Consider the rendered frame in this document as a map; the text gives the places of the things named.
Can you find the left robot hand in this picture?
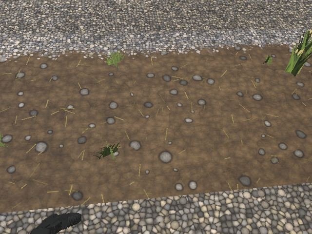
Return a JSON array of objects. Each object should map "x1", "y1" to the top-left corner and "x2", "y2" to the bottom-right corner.
[{"x1": 29, "y1": 213, "x2": 82, "y2": 234}]

